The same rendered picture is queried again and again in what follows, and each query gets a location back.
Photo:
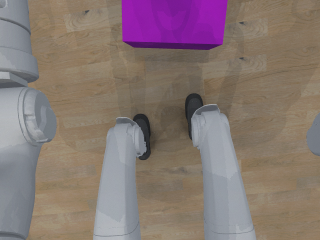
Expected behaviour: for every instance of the left robot thigh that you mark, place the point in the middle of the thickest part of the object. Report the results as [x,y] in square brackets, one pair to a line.
[117,214]

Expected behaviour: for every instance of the left robot foot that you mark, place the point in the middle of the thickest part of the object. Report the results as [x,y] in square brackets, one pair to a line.
[144,124]

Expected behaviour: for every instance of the left robot upper arm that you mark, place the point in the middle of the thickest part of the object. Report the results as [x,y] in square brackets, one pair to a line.
[27,121]

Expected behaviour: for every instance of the left robot forearm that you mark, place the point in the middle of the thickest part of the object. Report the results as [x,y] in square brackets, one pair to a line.
[18,66]

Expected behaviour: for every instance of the right robot upper arm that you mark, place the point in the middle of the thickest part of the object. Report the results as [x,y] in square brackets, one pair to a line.
[313,136]

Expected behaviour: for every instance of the carton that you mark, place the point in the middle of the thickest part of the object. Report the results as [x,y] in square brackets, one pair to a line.
[174,24]

